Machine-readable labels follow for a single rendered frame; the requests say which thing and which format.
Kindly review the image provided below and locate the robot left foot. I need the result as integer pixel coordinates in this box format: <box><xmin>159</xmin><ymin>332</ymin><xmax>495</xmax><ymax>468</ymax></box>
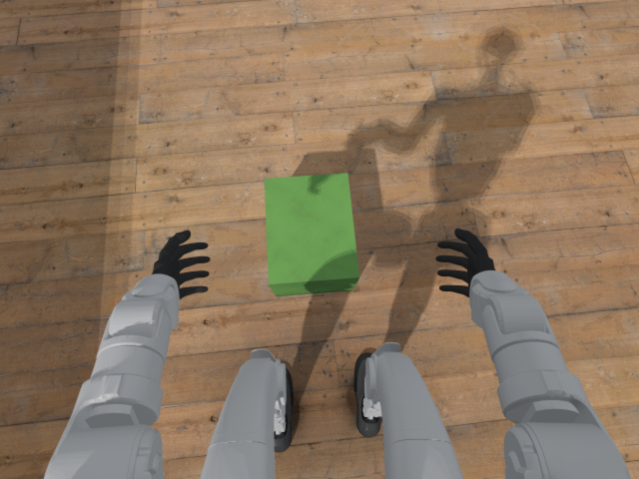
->
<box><xmin>275</xmin><ymin>369</ymin><xmax>294</xmax><ymax>452</ymax></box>

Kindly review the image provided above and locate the robot right forearm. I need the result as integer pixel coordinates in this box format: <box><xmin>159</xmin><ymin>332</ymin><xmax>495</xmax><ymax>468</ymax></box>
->
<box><xmin>469</xmin><ymin>270</ymin><xmax>631</xmax><ymax>479</ymax></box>

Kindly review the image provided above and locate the right robot upper arm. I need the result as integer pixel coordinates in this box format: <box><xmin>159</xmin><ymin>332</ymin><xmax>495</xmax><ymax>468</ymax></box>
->
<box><xmin>504</xmin><ymin>422</ymin><xmax>628</xmax><ymax>479</ymax></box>

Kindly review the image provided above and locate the robot left forearm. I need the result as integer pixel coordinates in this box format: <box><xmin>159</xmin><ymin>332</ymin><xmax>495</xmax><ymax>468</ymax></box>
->
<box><xmin>44</xmin><ymin>273</ymin><xmax>180</xmax><ymax>479</ymax></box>

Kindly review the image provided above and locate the robot right hand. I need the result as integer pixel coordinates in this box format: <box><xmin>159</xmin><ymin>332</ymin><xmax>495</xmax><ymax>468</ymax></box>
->
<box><xmin>436</xmin><ymin>229</ymin><xmax>495</xmax><ymax>297</ymax></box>

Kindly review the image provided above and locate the robot left hand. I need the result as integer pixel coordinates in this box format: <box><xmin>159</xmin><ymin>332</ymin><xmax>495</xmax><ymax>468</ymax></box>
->
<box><xmin>152</xmin><ymin>231</ymin><xmax>211</xmax><ymax>299</ymax></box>

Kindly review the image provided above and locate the left robot thigh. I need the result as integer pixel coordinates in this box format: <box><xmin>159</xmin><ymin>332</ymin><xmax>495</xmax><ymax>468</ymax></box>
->
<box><xmin>200</xmin><ymin>358</ymin><xmax>287</xmax><ymax>479</ymax></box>

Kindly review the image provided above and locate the left robot upper arm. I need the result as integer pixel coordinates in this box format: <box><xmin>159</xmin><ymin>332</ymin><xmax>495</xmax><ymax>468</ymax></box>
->
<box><xmin>49</xmin><ymin>424</ymin><xmax>164</xmax><ymax>479</ymax></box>

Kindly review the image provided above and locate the carton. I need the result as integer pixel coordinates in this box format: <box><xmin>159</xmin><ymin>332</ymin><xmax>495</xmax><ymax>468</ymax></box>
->
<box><xmin>265</xmin><ymin>173</ymin><xmax>359</xmax><ymax>296</ymax></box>

